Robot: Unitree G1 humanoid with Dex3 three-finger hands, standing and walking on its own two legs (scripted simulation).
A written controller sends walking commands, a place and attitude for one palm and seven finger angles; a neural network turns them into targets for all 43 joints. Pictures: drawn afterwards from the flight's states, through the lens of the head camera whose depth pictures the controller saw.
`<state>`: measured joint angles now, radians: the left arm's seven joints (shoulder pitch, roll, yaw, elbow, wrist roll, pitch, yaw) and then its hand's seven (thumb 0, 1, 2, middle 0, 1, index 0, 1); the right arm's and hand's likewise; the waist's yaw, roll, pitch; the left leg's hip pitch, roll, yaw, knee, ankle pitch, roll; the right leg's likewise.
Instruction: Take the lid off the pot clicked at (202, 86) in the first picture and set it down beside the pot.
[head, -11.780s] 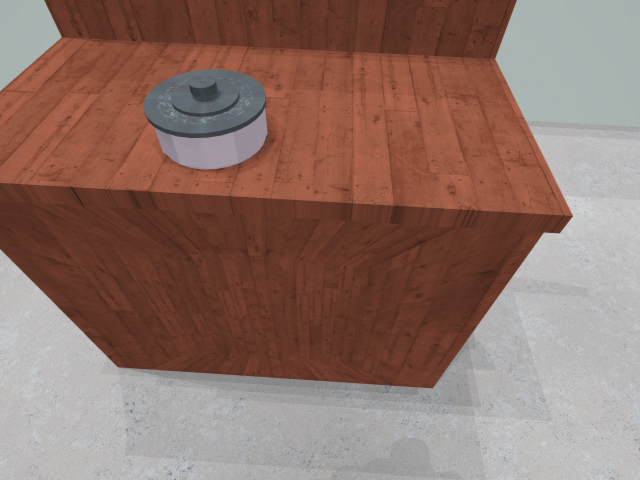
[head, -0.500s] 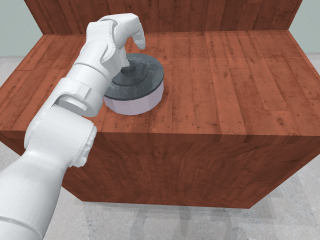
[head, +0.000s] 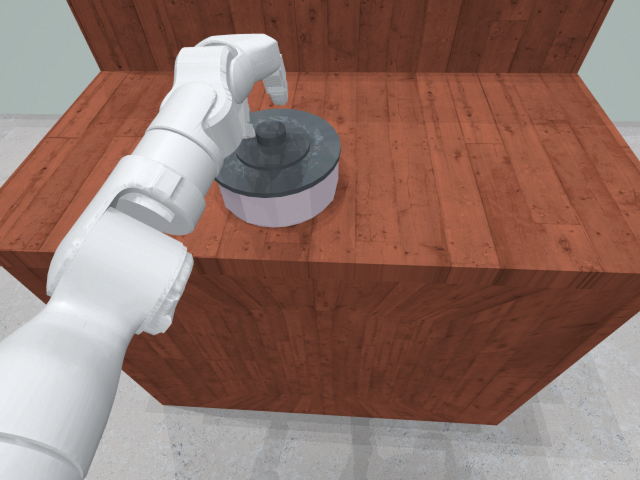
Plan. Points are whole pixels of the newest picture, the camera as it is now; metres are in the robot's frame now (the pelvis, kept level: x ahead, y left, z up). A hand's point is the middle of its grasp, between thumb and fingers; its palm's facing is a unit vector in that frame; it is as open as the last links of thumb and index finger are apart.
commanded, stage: move the open hand above the knob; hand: left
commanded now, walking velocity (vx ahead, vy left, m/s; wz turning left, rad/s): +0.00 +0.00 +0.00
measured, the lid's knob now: (271, 133) +0.54 +0.05 +0.15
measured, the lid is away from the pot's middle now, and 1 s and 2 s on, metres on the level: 0.00 0.00 0.00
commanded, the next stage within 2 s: lower the open fingers around the knob in 1.36 s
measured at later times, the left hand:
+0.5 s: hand (267, 97) +0.51 +0.05 +0.22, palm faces -0.29 -0.04 -0.96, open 10.3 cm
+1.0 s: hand (257, 109) +0.48 +0.06 +0.22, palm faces -0.29 -0.02 -0.96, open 10.3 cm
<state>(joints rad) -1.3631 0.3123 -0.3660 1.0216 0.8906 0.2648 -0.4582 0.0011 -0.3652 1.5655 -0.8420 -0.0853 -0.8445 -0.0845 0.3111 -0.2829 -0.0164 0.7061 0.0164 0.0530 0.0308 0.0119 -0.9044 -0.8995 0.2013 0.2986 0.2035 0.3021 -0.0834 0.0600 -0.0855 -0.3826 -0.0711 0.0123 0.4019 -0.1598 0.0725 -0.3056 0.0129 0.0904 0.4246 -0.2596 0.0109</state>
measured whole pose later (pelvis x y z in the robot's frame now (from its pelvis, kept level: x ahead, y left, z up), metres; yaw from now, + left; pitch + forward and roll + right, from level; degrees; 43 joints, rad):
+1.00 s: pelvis +0.00 -0.01 +0.00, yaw +1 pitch +8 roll +0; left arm -1.39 0.29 -0.37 1.07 0.89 0.29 -0.47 0.00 -0.37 1.57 -0.84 -0.09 -0.85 -0.08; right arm 0.24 -0.28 0.00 0.71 0.02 0.06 0.02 0.01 -0.90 -0.90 0.20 0.30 0.20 0.30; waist -0.08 0.05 -0.09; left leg -0.38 -0.06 0.00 0.41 -0.17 0.05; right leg -0.30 0.03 0.07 0.44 -0.27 -0.01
